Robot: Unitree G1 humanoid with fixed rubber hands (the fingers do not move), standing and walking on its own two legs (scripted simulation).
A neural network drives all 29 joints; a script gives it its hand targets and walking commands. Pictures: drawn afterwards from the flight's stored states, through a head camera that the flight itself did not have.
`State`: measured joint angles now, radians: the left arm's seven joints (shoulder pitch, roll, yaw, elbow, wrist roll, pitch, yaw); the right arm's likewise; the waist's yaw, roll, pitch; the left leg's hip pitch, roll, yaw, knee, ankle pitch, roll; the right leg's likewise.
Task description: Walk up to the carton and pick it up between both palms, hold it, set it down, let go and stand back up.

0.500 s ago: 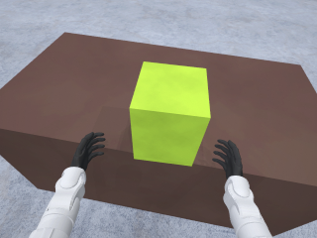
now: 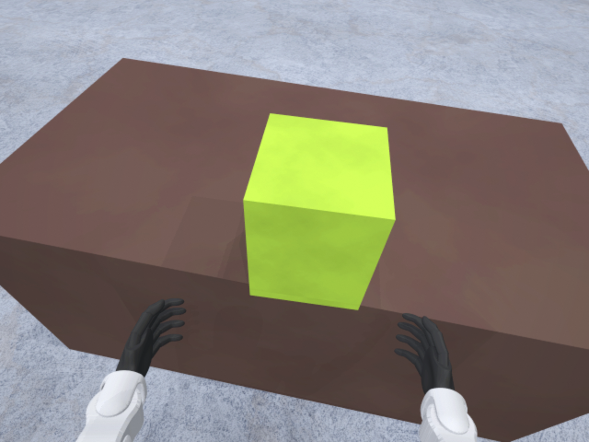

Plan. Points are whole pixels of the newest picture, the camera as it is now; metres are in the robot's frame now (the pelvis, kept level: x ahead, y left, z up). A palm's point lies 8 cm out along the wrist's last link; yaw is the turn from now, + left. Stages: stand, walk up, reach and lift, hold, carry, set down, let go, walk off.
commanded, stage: set down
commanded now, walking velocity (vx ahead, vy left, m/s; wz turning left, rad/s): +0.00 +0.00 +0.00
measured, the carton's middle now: (315, 215) +0.47 -0.02 +0.01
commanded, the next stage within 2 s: let go in 1.02 s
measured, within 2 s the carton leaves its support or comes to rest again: neither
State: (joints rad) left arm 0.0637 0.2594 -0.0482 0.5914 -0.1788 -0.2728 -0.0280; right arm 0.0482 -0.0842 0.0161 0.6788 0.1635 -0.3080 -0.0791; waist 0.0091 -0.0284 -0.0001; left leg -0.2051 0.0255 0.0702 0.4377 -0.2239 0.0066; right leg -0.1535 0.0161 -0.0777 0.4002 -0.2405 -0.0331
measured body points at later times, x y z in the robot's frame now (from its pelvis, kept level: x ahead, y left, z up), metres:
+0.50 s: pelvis +0.01 +0.00 +0.00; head +0.01 +0.01 +0.45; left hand +0.20 +0.23 -0.06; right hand +0.19 -0.21 -0.07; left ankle +0.01 +0.11 -0.74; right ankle -0.01 -0.10 -0.74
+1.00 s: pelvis +0.00 -0.01 +0.00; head +0.01 -0.01 +0.45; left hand +0.17 +0.22 -0.09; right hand +0.15 -0.24 -0.09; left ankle +0.01 +0.11 -0.74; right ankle -0.01 -0.10 -0.74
